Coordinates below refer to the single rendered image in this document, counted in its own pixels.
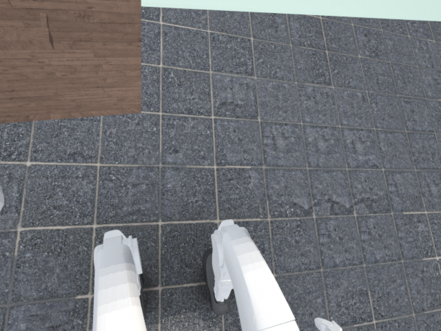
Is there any left robot foot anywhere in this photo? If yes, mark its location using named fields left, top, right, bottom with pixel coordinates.
left=139, top=274, right=146, bottom=320

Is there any right robot shin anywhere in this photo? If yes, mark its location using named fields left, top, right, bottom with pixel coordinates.
left=212, top=219, right=248, bottom=301

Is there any handle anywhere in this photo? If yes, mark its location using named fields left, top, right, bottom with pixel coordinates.
left=0, top=27, right=54, bottom=50

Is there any cabinet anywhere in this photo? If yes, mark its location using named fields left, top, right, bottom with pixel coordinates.
left=0, top=0, right=141, bottom=123

